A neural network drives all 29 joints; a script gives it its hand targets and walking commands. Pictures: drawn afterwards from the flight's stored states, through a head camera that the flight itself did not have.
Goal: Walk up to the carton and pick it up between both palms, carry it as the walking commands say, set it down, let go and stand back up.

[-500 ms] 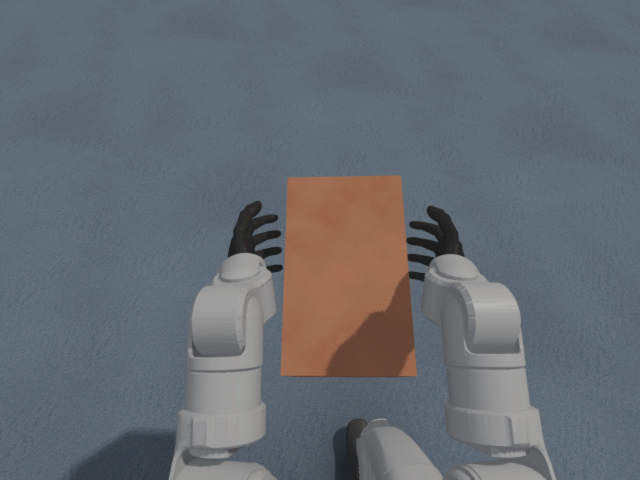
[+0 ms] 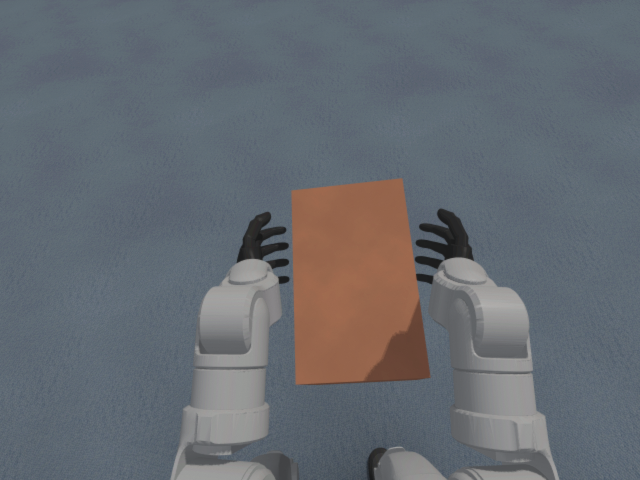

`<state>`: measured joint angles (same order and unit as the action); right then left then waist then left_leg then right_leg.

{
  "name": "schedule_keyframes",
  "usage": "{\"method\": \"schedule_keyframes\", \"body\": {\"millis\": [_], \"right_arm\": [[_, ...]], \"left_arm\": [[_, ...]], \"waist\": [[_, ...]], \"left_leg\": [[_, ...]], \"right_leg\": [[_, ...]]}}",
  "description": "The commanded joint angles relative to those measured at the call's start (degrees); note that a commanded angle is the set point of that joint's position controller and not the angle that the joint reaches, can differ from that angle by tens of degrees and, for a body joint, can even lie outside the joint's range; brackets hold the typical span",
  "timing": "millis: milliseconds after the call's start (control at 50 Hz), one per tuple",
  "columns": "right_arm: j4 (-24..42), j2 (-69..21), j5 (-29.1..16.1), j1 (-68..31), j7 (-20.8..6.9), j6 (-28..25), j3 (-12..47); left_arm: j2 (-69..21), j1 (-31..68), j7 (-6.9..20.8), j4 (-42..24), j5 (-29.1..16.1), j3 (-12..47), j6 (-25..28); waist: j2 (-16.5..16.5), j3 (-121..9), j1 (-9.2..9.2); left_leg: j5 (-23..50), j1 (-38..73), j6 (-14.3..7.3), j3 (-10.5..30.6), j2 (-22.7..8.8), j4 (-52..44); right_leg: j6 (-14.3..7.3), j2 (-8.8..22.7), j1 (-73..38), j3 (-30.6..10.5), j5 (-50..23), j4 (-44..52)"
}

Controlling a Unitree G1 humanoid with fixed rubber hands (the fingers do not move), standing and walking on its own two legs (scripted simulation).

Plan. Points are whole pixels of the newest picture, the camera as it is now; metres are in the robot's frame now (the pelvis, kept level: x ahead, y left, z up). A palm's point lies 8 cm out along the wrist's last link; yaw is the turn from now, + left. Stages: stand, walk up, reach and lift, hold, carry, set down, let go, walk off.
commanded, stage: carry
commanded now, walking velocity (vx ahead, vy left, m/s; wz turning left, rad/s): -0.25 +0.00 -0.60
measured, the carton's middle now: (356, 289) +0.36 -0.04 -0.03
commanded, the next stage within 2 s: none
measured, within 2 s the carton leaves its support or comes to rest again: neither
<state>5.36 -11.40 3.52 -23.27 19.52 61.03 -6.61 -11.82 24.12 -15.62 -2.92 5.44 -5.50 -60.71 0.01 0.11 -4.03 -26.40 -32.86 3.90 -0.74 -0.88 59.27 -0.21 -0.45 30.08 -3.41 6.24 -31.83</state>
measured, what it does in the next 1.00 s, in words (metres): walks backwards, turning right: left foot, then right foot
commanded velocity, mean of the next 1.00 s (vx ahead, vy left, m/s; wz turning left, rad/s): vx -0.10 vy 0.00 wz -0.25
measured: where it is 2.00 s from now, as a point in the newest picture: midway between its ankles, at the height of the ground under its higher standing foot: outside the picture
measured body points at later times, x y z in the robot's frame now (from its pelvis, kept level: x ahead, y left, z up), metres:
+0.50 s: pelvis -0.21 -0.01 -0.01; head -0.18 -0.03 +0.44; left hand +0.15 +0.01 +0.08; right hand +0.09 -0.22 +0.07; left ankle -0.10 +0.11 -0.71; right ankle -0.22 -0.13 -0.73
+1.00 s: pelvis -0.34 +0.02 +0.00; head -0.36 +0.04 +0.45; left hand +0.00 +0.03 +0.09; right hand -0.07 -0.19 +0.09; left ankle -0.27 +0.12 -0.72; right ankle -0.27 -0.13 -0.72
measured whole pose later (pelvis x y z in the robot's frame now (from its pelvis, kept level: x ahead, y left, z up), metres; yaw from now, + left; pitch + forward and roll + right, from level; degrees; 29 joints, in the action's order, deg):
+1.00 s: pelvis -0.34 +0.02 +0.00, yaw -21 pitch +1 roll +0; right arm -1.7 -11.5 7.4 -23.5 17.6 64.0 -6.6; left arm -11.2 22.7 -16.4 -0.1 4.8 -5.1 -63.5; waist -1.4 -5.4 3.0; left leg -16.6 -21.0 -0.6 -2.2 -0.7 36.0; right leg 0.3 0.8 26.0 1.5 4.7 -29.1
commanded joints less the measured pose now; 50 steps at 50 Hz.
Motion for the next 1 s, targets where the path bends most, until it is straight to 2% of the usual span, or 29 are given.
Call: {"method": "schedule_keyframes", "body": {"millis": [0, 40, 80, 100, 120, 140, 160, 180, 200, 240, 280, 340, 380, 400, 420, 440, 460, 500, 520, 600, 680, 720, 740, 760, 780, 800, 840, 900, 980], "right_arm": [[6.80, -59.27, -18.15, -23.55, -12.95, -1.88, 30.32], [6.19, -59.02, -17.69, -21.91, -13.03, -1.59, 30.04], [6.53, -58.88, -17.30, -20.83, -13.05, -1.40, 29.38], [6.86, -58.97, -17.07, -20.40, -12.98, -1.35, 28.88], [7.39, -58.17, -16.04, -20.16, -12.99, -1.82, 27.55], [7.56, -57.84, -14.68, -20.12, -13.26, -2.26, 26.32], [8.41, -57.01, -14.48, -20.21, -13.41, -1.79, 26.31], [9.77, -56.54, -14.57, -22.85, -13.39, -1.62, 25.98], [9.54, -57.03, -14.13, -23.16, -13.36, -1.68, 25.01], [9.83, -57.73, -13.51, -21.40, -12.91, -2.18, 23.64], [11.33, -55.84, -12.31, -22.01, -12.19, -2.55, 22.18], [7.91, -54.13, -10.19, -16.86, -11.24, -1.88, 19.85], [4.14, -54.05, -9.17, -13.67, -10.87, -1.36, 18.89], [2.98, -54.27, -9.09, -12.97, -10.81, -1.33, 18.77], [2.42, -54.34, -9.26, -13.17, -10.83, -1.41, 18.91], [3.41, -54.74, -9.78, -14.68, -11.02, -1.20, 20.55], [5.79, -55.40, -11.39, -18.77, -11.16, -1.61, 22.64], [6.82, -58.94, -14.77, -24.17, -12.44, -1.80, 26.12], [7.54, -60.13, -16.13, -25.68, -13.14, -2.06, 27.74], [8.74, -61.16, -19.62, -27.90, -14.10, -2.05, 30.48], [6.09, -59.60, -18.46, -22.94, -13.82, -1.14, 29.51], [5.93, -59.40, -17.90, -21.72, -13.82, -0.69, 28.77], [5.42, -59.49, -17.51, -21.62, -13.87, -0.49, 28.19], [5.21, -59.11, -16.27, -20.91, -14.06, -0.91, 27.06], [5.95, -59.47, -16.04, -22.12, -14.27, -1.10, 27.04], [6.06, -59.67, -15.63, -22.65, -14.35, -0.98, 26.74], [5.18, -59.52, -13.97, -21.55, -13.83, -0.68, 24.90], [2.86, -58.38, -11.44, -18.97, -12.83, -0.47, 21.20], [0.89, -58.45, -10.68, -20.74, -12.89, 0.14, 20.17]], "left_arm": [[-55.45, 10.24, 9.04, -6.72, -11.17, 19.63, 2.22], [-55.42, 9.29, 8.96, -6.09, -10.84, 20.10, 1.87], [-55.70, 9.68, 8.87, -6.54, -11.25, 21.34, 1.56], [-55.99, 10.55, 8.81, -6.60, -11.75, 22.24, 1.25], [-56.72, 11.42, 9.06, -7.32, -12.75, 23.67, 1.00], [-56.77, 13.69, 9.57, -8.34, -14.23, 25.65, 0.69], [-57.14, 14.83, 9.38, -7.60, -13.72, 25.38, 0.30], [-58.09, 17.63, 9.52, -8.34, -14.97, 26.03, 0.25], [-59.51, 19.51, 9.68, -8.82, -16.23, 27.21, 0.22], [-60.87, 20.42, 10.12, -9.26, -17.89, 28.71, 0.28], [-61.10, 20.49, 10.26, -8.33, -18.97, 28.88, 0.15], [-60.08, 16.85, 10.01, -4.95, -18.75, 28.11, -0.93], [-60.04, 14.61, 10.12, -2.19, -18.50, 27.28, -1.59], [-60.03, 13.86, 10.24, -1.08, -18.20, 26.69, -1.76], [-59.86, 12.95, 10.44, 0.04, -17.65, 25.94, -1.81], [-58.98, 12.84, 10.82, 1.44, -16.76, 25.16, -1.18], [-60.13, 12.76, 10.88, 0.90, -16.84, 24.83, -0.35], [-60.79, 15.54, 11.01, -2.35, -15.71, 23.52, 0.73], [-61.00, 15.58, 10.88, -3.44, -14.47, 22.59, 1.35], [-58.81, 14.76, 9.64, -7.41, -12.11, 18.85, 2.91], [-57.12, 10.26, 8.84, -5.56, -10.60, 18.66, 2.15], [-57.40, 9.70, 8.61, -4.42, -10.83, 19.74, 1.47], [-57.42, 9.79, 8.57, -3.55, -10.94, 20.27, 1.11], [-58.08, 11.55, 8.94, -5.24, -12.20, 22.45, 0.87], [-58.93, 14.17, 9.17, -5.73, -12.53, 23.47, 0.77], [-59.49, 15.97, 9.29, -5.87, -13.12, 24.08, 0.49], [-60.59, 17.55, 9.99, -5.24, -15.22, 25.10, -0.18], [-61.29, 18.95, 10.64, -3.73, -17.26, 26.35, -0.99], [-61.72, 18.44, 11.42, -0.31, -16.96, 25.04, -1.43]], "waist": [[-11.37, -28.51, 5.24], [-13.00, -28.69, 5.21], [-14.76, -28.59, 4.82], [-12.26, -27.12, 4.22], [0.01, -25.88, 3.52], [19.53, -22.45, 3.41], [15.43, -20.82, 4.31], [8.40, -19.60, 4.86], [6.25, -19.05, 4.97], [7.33, -20.94, 5.20], [9.79, -23.05, 5.08], [14.58, -26.43, 3.94], [14.49, -26.88, 4.38], [11.05, -27.11, 4.50], [4.34, -27.04, 3.97], [-12.18, -28.45, 4.31], [-20.01, -28.01, 4.65], [-10.11, -27.56, 4.75], [-8.84, -26.61, 4.74], [-10.42, -27.20, 5.19], [-11.59, -28.87, 5.70], [-9.25, -29.52, 4.78], [-5.96, -28.27, 4.95], [6.59, -25.77, 4.15], [11.28, -22.71, 4.22], [10.67, -21.60, 4.19], [7.23, -20.93, 4.64], [5.45, -21.21, 4.57], [-2.04, -19.39, 4.22]], "left_leg": [[-1.07, 2.82, -0.34, 0.58, 2.11, -7.57], [-1.77, 10.11, -1.20, -1.14, 3.98, -16.76], [-1.12, 21.03, -2.49, -4.22, 4.27, -30.13], [1.82, 28.42, -3.57, -3.97, 2.27, -37.07], [-0.61, 31.07, -7.15, 6.57, -6.01, -39.77], [10.27, 20.60, -14.38, 22.85, -22.52, -38.85], [19.06, 15.26, -16.59, 18.32, -27.34, -39.94], [20.95, 12.37, -15.42, 12.40, -23.84, -39.73], [23.57, 12.72, -13.93, 7.76, -21.00, -38.55], [36.85, 20.44, -10.89, -0.31, -16.68, -32.55], [46.96, 26.11, -9.17, -2.49, -15.81, -28.79], [55.93, 30.69, -10.27, -0.12, -18.83, -26.82], [59.50, 30.73, -8.61, -0.56, -19.11, -23.94], [55.17, 28.61, -6.04, -1.83, -17.57, -21.12], [40.99, 20.61, -3.25, -1.69, -15.72, -16.12], [15.50, 4.92, 0.16, -4.17, -10.19, -10.93], [-7.92, -2.35, 0.39, -3.74, -5.89, -2.50], [-6.93, -4.55, -0.69, 0.91, -4.49, 7.60], [-3.92, -5.31, -1.11, 1.45, -4.10, 7.76], [-0.52, 0.03, -0.93, -0.69, -0.63, -3.41], [-1.47, 8.88, -1.92, -1.79, 1.89, -19.09], [3.32, 17.85, -3.06, -2.27, 1.58, -33.51], [3.41, 22.81, -4.21, 1.84, -1.65, -35.40], [-0.89, 20.31, -7.22, 14.45, -10.08, -38.13], [-1.39, 17.35, -8.75, 18.46, -14.72, -40.80], [-0.23, 13.99, -9.19, 16.79, -15.95, -41.21], [1.83, 8.61, -8.11, 9.15, -12.85, -39.70], [9.22, 12.14, -5.48, 5.20, -8.42, -34.79], [-2.98, 14.57, -5.58, 4.10, -3.15, -30.71]], "right_leg": [[-4.31, 13.40, -21.97, -14.85, -0.06, 12.50], [-1.78, 12.07, -19.22, -14.25, 3.15, 15.31], [3.22, 9.11, -15.15, -11.24, 4.30, 17.01], [6.08, 6.12, -9.69, -8.38, 5.62, 15.88], [9.48, 0.53, -1.86, -2.13, 8.18, 7.25], [7.77, -2.39, 2.18, 3.91, 21.15, -19.44], [6.68, 0.08, 4.06, 3.63, 23.05, -34.73], [4.94, 1.40, 2.83, 2.55, 20.84, -41.51], [3.81, 1.01, 3.15, 2.70, 18.24, -45.67], [3.73, 0.86, 4.70, 4.31, 17.43, -40.72], [4.79, 0.06, 2.79, 6.96, 20.10, -28.10], [4.83, -0.46, -0.99, 9.84, 21.94, -13.42], [4.37, -0.50, -5.12, 10.97, 14.79, 1.70], [4.22, 0.90, -9.66, 9.69, 6.48, 10.66], [3.68, 5.06, -16.71, 2.77, -3.70, 12.75], [-1.65, 15.39, -27.18, -10.06, -36.63, 2.62], [-5.87, 19.12, -28.43, -13.69, -45.35, 1.40], [-7.93, 18.98, -25.04, -11.17, -33.47, 3.51], [-7.75, 17.76, -23.50, -10.38, -23.43, 5.01], [-5.33, 14.08, -20.91, -7.62, 4.63, 10.06], [-4.41, 14.12, -20.69, -9.65, 12.50, 13.06], [-1.38, 11.23, -18.01, -7.94, 14.46, 11.16], [-0.15, 9.51, -13.28, -6.92, 13.85, 9.67], [3.02, 5.73, -6.96, -1.60, 12.73, 4.91], [2.45, 3.50, -5.31, 0.60, 12.23, -0.67], [2.06, 2.71, -6.74, 1.82, 11.74, -4.41], [1.24, 1.93, -13.27, 2.75, 7.46, -5.59], [1.18, 3.09, -15.71, 2.34, 2.48, 4.41], [0.80, 7.31, -7.99, -5.68, 22.09, 12.64]]}}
